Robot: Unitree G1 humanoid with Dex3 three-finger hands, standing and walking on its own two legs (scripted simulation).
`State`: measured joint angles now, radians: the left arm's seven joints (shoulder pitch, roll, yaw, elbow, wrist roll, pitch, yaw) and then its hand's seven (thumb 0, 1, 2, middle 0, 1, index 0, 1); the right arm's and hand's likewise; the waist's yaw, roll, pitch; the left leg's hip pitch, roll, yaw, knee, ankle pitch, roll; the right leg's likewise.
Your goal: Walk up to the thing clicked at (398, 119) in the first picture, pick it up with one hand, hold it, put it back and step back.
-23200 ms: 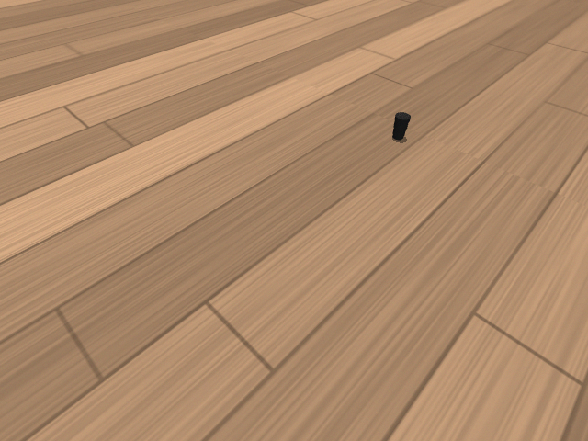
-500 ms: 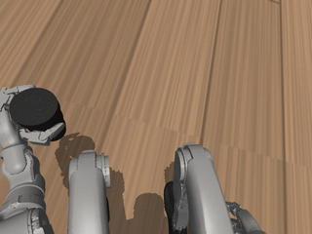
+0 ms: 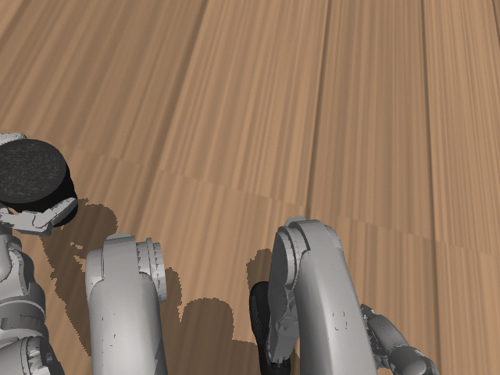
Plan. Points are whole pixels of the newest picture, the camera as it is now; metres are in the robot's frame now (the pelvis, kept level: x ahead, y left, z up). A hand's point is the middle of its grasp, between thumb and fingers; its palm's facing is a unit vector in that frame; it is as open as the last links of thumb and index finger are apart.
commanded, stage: crouch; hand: left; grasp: from the side
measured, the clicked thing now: (42, 192) +0.40 +0.28 -0.12
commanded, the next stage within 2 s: lower in 0.04 s
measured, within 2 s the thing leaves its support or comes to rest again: neither
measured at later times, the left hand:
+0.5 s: hand (47, 196) +0.41 +0.28 -0.15, palm faces +0.39 -0.92 -0.02, open 11.8 cm
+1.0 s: hand (50, 200) +0.41 +0.29 -0.19, palm faces +0.42 -0.91 -0.01, open 11.8 cm
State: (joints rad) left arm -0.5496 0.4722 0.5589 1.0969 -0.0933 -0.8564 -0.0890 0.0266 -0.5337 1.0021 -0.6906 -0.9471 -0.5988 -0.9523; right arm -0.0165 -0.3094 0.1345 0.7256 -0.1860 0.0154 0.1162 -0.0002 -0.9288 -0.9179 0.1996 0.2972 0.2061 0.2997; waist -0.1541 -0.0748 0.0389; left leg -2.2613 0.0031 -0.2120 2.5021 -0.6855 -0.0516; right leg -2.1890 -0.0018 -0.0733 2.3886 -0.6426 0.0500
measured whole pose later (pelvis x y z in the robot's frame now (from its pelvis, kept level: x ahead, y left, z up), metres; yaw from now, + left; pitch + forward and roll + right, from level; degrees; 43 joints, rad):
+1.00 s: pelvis -0.01 +0.02 -0.03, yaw -5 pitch +15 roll -15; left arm -0.56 0.69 0.60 1.34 -0.08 -1.06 0.03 0.03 -0.54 1.01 -0.70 -0.94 -0.61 -0.94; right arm -0.17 -0.36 0.38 0.64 -0.32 0.00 0.16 0.00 -0.93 -0.91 0.20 0.30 0.21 0.30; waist -0.22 -0.22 0.25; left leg -2.23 -0.01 -0.34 2.65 -0.70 -0.04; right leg -2.11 0.04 -0.17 2.43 -0.61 0.07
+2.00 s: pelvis -0.02 +0.03 -0.03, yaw -8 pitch +11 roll -18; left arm -0.57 0.78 0.57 1.43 -0.08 -1.16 0.08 -0.01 -0.60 0.14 -0.26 -0.16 -0.24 -0.18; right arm -0.17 -0.37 0.47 0.58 -0.36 0.01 0.18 0.00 -0.92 -0.91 0.20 0.30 0.21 0.30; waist -0.22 -0.27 0.29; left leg -2.20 0.01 -0.39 2.68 -0.71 -0.01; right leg -2.05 0.07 -0.21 2.39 -0.59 0.07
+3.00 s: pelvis +0.00 +0.01 +0.11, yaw +3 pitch +33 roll -6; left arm -0.14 0.51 0.35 0.51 0.04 -0.14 -0.01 -0.01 -0.55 0.05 -0.05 -0.05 -0.05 -0.05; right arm 0.07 -0.26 0.01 0.58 0.03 0.14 0.03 0.00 -0.90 -0.91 0.20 0.30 0.21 0.30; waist -0.02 0.01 -0.14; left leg -2.04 0.04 -0.10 2.13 -0.67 0.00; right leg -1.99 -0.02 -0.02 2.05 -0.63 0.05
